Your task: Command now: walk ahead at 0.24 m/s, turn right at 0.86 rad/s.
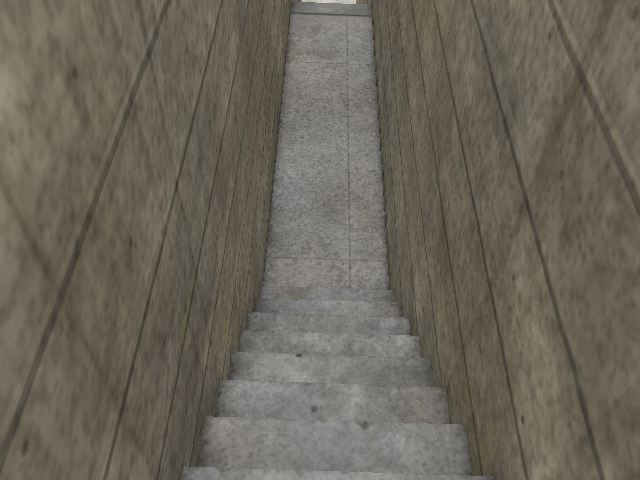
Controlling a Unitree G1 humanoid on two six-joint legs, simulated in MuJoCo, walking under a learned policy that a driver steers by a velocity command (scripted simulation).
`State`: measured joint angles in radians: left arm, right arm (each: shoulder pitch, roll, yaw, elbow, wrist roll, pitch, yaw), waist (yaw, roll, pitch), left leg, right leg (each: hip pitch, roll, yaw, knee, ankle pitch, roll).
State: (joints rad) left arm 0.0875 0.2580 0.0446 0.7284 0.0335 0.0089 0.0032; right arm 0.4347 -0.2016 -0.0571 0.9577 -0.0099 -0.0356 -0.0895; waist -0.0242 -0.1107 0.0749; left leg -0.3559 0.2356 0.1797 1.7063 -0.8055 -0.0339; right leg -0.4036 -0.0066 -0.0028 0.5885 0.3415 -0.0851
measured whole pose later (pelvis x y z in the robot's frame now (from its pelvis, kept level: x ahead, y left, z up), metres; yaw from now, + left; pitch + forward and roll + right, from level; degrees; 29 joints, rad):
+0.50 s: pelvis +0.22 -0.02 -0.20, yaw -22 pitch +0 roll -2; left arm 0.17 0.15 0.03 0.78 0.00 0.06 0.10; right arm 0.12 -0.20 0.02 0.74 -0.01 -0.07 -0.03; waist 0.02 0.05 -0.02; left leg -0.21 -0.06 -0.04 0.31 0.08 0.09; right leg -0.59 0.31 0.03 1.74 -0.82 -0.11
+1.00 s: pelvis +0.23 -0.04 -0.25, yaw -22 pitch -1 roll -2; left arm 0.05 0.16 0.01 0.81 0.02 0.10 0.13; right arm 0.41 -0.18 0.04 0.89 -0.04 -0.02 -0.07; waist -0.06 -0.02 0.01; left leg -0.35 -0.05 -0.01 0.73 -0.37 0.11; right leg -0.90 0.13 0.13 1.98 -0.50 0.03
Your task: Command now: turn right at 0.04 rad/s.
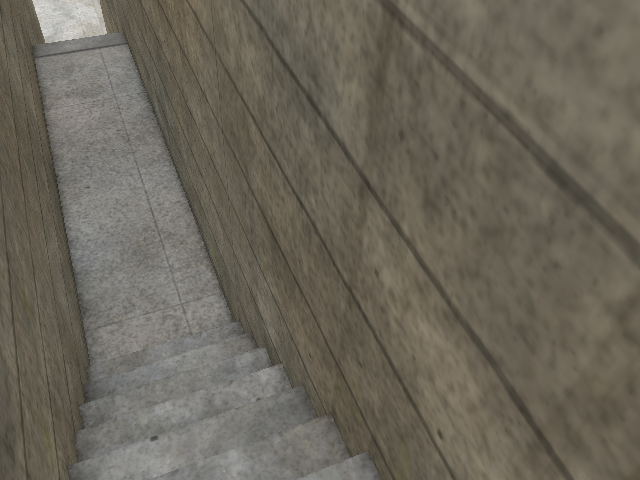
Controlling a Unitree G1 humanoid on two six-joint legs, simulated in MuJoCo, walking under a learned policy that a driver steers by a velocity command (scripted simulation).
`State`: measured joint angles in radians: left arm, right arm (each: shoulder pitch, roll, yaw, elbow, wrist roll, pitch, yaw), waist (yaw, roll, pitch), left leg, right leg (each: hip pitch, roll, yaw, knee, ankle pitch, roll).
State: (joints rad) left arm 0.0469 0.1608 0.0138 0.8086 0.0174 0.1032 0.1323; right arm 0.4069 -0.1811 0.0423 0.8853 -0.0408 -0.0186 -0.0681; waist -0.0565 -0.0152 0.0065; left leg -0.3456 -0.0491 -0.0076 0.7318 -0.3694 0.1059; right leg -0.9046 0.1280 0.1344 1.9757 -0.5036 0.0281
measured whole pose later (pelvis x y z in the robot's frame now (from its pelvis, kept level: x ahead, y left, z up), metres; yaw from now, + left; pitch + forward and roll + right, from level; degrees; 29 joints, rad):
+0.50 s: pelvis -0.06 -0.05 +0.12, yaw +0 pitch -2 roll +0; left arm 0.36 0.17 -0.07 0.82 0.04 0.02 0.14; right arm -0.03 -0.35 -0.06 0.68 -0.04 0.11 -0.01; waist 0.07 0.09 0.06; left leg -0.76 -0.18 -0.17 1.36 -0.04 -0.09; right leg -0.63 -0.04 0.02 1.29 -0.63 0.02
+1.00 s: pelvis -0.06 +0.06 +0.01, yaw -1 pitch -2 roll -3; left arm 0.16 0.14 0.01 0.80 0.04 0.14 0.07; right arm 0.46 -0.14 0.06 0.84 0.01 0.00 -0.04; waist -0.05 -0.06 0.01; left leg -0.30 -0.02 -0.03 0.61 -0.27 0.06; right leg -0.97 0.22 0.10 2.32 -0.51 0.04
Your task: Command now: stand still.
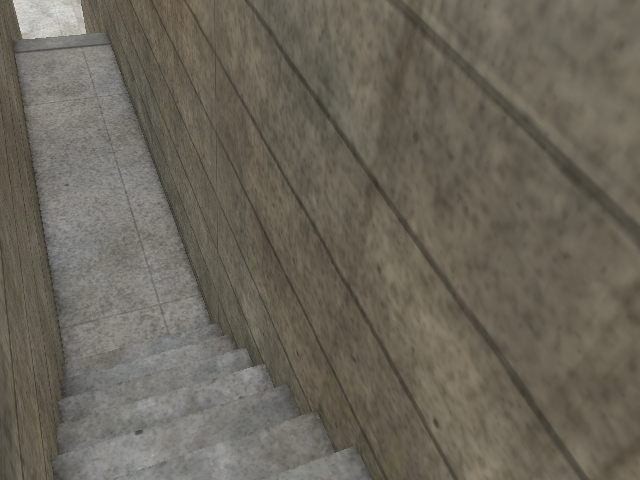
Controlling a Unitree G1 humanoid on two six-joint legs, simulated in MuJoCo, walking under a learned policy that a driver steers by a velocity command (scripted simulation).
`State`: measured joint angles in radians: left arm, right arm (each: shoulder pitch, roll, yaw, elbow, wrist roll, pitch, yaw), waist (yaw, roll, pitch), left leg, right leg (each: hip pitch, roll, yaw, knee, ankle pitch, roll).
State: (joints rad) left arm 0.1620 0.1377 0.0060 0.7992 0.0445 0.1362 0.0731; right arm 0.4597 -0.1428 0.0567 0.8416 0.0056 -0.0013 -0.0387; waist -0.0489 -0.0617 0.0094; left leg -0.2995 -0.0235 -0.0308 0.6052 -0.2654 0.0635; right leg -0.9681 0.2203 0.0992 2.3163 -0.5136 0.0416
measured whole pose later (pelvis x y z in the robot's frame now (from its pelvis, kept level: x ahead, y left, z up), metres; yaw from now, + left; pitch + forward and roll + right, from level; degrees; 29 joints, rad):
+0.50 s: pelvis -0.05 -0.02 +0.07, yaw -1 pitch -1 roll -6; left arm 0.29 0.12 -0.08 0.77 0.06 0.06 0.04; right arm 0.47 -0.28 -0.08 0.89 0.03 0.02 -0.01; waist 0.01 0.16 -0.13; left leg -0.25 -0.01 -0.36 0.32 -0.30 0.02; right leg -0.49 0.15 -0.07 1.37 -0.88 -0.13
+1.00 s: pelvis +0.00 +0.05 +0.01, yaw -3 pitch +0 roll -4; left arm 0.25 0.21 0.00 0.82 0.08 0.03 -0.01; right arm 0.38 -0.17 -0.03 0.88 0.03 0.00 0.00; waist 0.00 0.00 0.02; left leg -0.23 -0.01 -0.13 0.56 -0.32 0.04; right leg -0.80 0.04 -0.03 1.88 -0.64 -0.09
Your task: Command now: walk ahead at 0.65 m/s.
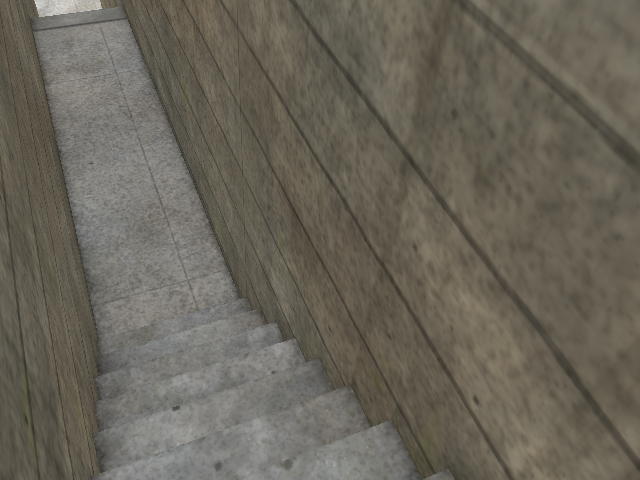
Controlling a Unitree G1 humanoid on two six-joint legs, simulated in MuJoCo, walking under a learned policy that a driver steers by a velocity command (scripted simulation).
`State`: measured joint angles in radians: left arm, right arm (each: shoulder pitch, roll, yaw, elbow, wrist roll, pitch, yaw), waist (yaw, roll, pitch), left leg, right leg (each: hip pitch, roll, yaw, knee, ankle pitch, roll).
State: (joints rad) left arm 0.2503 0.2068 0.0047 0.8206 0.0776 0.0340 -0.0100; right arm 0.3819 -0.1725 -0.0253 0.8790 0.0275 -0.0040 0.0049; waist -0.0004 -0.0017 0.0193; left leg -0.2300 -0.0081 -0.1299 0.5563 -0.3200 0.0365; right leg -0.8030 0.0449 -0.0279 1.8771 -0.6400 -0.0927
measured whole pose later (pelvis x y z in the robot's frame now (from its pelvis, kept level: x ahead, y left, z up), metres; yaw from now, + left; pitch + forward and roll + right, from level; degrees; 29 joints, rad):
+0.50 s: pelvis +0.33 -0.07 -0.18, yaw +2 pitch -1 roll +4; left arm -0.06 0.25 0.05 0.76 0.03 -0.06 0.01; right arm 0.70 -0.23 -0.03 1.00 -0.07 -0.02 0.02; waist -0.17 0.00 -0.02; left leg -0.03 -0.11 -0.12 1.46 -0.84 0.16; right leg -0.31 -0.11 0.08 0.45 0.15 0.05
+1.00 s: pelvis +0.63 +0.00 -0.43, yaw +25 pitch +0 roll +2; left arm 0.43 0.22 0.07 1.05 0.05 -0.09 0.07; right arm 0.13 -0.22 -0.04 0.79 -0.05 -0.06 -0.06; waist 0.05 0.07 0.17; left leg -0.20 -0.15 -0.02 0.71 -0.29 0.17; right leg -0.67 -0.16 0.01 1.88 -0.52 -0.06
